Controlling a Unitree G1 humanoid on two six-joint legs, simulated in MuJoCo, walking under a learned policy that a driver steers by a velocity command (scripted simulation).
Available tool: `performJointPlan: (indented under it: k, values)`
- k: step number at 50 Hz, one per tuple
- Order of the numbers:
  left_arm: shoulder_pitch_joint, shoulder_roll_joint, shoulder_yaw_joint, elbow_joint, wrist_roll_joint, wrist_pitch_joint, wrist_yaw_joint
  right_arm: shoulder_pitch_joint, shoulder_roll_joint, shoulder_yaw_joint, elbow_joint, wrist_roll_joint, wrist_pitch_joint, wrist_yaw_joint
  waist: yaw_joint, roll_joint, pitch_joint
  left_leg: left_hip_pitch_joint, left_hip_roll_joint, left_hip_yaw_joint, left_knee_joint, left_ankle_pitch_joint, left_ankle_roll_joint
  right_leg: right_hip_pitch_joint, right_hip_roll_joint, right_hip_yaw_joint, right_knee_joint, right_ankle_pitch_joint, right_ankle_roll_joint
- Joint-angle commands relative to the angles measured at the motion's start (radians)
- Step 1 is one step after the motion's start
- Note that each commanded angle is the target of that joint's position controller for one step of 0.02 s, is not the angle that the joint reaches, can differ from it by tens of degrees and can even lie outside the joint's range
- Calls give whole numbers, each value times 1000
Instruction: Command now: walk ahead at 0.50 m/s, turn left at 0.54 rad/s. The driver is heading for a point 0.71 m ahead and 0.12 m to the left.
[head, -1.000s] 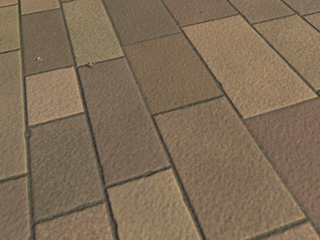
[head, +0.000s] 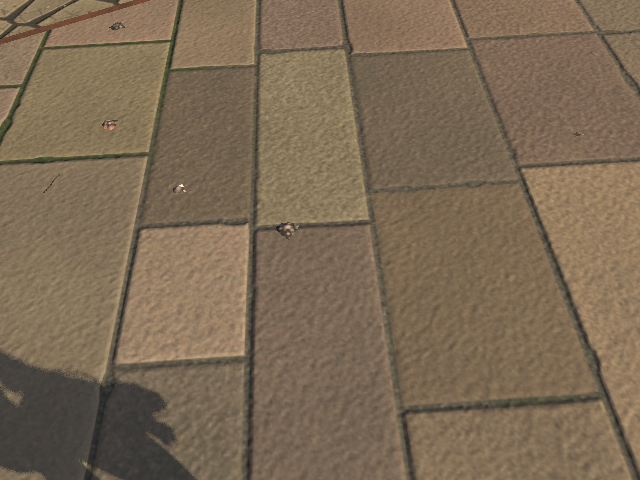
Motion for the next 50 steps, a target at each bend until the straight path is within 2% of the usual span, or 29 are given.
performJointPlan:
  k: [1, 2, 5, 10, 13, 15, 17, 18, 19, 20, 21, 22, 23, 24, 25, 26, 28, 30, 34, 36, 39, 42, 43, 45, 46, 47, 48, 49, 50]
  values:
    - [47, 97, 29, -16, 5, -7, 4, -41, -65, -24, -102, 2, 0, 8, 38, -175, -3, -279, 115, -37, 28, 95, -14, 235, -271, 267, -271, 14, -149]
    - [48, 104, 32, -7, 2, -12, 5, -49, -47, -21, -111, 2, 7, 11, 35, -166, 3, -276, 118, -28, 14, 114, -20, 218, -269, 224, -288, 61, -157]
    - [63, 142, 47, 20, 1, -18, 10, -101, -31, -16, -146, -5, 17, 15, 35, -125, 17, -308, 126, -27, -89, 205, -38, 221, -281, 127, -317, 170, -176]
    - [91, 185, 58, 49, -6, -3, 19, -235, -11, -3, -191, -6, 9, 44, 79, -103, 46, -254, 111, 38, -350, 405, -23, 250, -263, -37, -321, 226, -147]
    - [130, 212, 66, 73, -20, 10, 19, -312, -14, -1, -230, -4, 11, 59, 99, -100, 76, -245, 102, 73, -444, 381, 4, 316, -288, -82, -305, 233, -129]
    - [141, 231, 73, 84, -31, 22, 18, -332, -29, -7, -250, -5, 14, 67, 90, -106, 80, -224, 81, 104, -483, 306, 33, 369, -305, -109, -257, 337, -113]
    - [133, 265, 83, 84, -41, 35, 23, -275, -65, -26, -251, -11, 20, 68, 40, -137, 23, -92, 15, 164, -498, 201, 75, 395, -301, -149, -110, 674, -92]
    - [121, 272, 84, 82, -46, 43, 25, -159, -99, -48, -224, -10, 23, 65, -32, -131, -42, 66, -34, 193, -540, 205, 105, 371, -280, -179, 57, 799, -75]
    - [129, 247, 73, 78, -41, 45, 29, 18, -160, -83, -172, -6, 30, 51, -116, -98, -134, 342, -69, 177, -582, 258, 144, 239, -239, -203, 292, 744, -39]
    - [165, 152, 41, 43, 5, 38, 26, 113, -262, -109, -151, 1, 36, 28, -107, 115, -209, 660, 148, -186, -606, 241, 239, -122, -152, -205, 652, 133, 18]
    - [187, 96, 11, 1, 5, 3, 16, 65, -292, -96, -192, 0, 17, 34, -40, 229, -369, 825, 341, -734, -795, 40, 404, -391, 18, 9, 902, -430, 46]
    - [85, 190, 34, -6, -37, -21, 3, 64, -192, -66, -187, -9, 1, 44, -99, 80, -321, 785, 335, -665, -855, 24, 347, -488, -39, 119, 939, -361, 29]
    - [51, 189, 30, -14, -55, -33, -2, 38, -154, -53, -173, -15, -10, 45, -78, 62, -197, 659, 305, -513, -850, 86, 308, -507, -80, 98, 888, -280, 7]
    - [47, 176, 28, -2, -37, -35, 6, -31, -127, -43, -174, -15, -15, 44, -33, -19, -120, 506, 260, -397, -850, 187, 271, -455, -126, 93, 804, -203, 5]
    - [57, 183, 34, 10, -17, -27, 12, -89, -91, -30, -181, -23, -19, 42, 4, -2, -85, 394, 225, -313, -863, 299, 250, -385, -157, 99, 730, -154, 8]
    - [84, 181, 35, 21, -14, -14, 9, -117, -80, -24, -189, -33, -22, 39, 31, 22, -74, 323, 204, -274, -889, 356, 245, -324, -170, 102, 705, -119, 13]
    - [112, 154, 31, 39, -10, 9, 8, -119, -86, -25, -175, -32, -36, 34, 47, 16, -71, 269, 195, -206, -929, 459, 256, -291, -168, 86, 655, -72, 34]
    - [71, 135, 25, 33, -10, 23, 10, -97, -100, -27, -150, -33, -47, 26, 36, 4, -34, 262, 190, -135, -961, 512, 249, -339, -170, 82, 572, 21, 52]
    - [-19, 110, 14, 19, -20, 20, -3, -62, -98, -21, -108, -38, -51, 14, -5, 5, 12, 292, 158, -8, -993, 482, 188, -362, -150, 77, 346, 272, 45]
    - [-74, 98, 7, 6, -27, 16, -13, -44, -110, -22, -87, -39, -54, 12, -32, 7, 39, 308, 168, 27, -1017, 440, 172, -348, -127, 64, 252, 343, 33]
    - [-135, 95, 2, -23, -33, 14, -29, -9, -116, -27, -49, -35, -50, 11, -60, -5, 78, 408, 206, 66, -1014, 453, 166, -386, -100, 69, 163, 337, 10]
    - [-173, 90, -2, -56, -29, 11, -51, 8, -121, -31, -23, -28, -32, 5, -67, -9, 85, 535, 246, 91, -950, 576, 153, -433, -77, 49, 113, 233, -22]
    - [-169, 93, -1, -64, -27, 10, -59, 2, -128, -34, -21, -26, -25, 1, -57, 0, 75, 562, 254, 102, -913, 675, 143, -419, -64, 31, 105, 182, -36]
    - [-103, 125, 14, -65, -22, 15, -62, -24, -157, -41, -30, -24, -11, -12, -11, 43, 3, 588, 245, 136, -774, 1047, 115, -292, 0, -36, 115, 70, -73]
    - [-2, 159, 33, -46, -14, 18, -58, -33, -160, -39, -32, -26, 0, -20, 47, 48, -58, 566, 222, 149, -619, 1208, 95, -150, 44, -58, 102, 50, -95]
    - [135, 205, 56, -21, -8, 16, -46, -43, -151, -31, -37, -24, 3, -27, 128, 16, -134, 450, 181, 178, -401, 1158, 53, 86, 44, -21, 35, 193, -130]
    - [252, 306, 76, -9, 5, 20, -30, 17, -91, -6, -67, -56, -15, -28, 128, -171, -285, 151, 86, 197, -38, 658, -6, 457, -195, 282, 105, 545, -237]
    - [240, 279, 60, -11, -4, 19, -28, 130, -15, 24, -48, -56, -39, -3, 66, -315, -459, -162, -102, 65, 281, -240, -62, 740, -420, 743, 8, 683, -435]
    - [243, 216, 45, -20, -9, 30, -26, 56, -131, -3, -32, -17, -56, 14, 133, -147, -462, -192, -28, -68, 322, -208, -45, 692, -378, 632, -10, 655, -384]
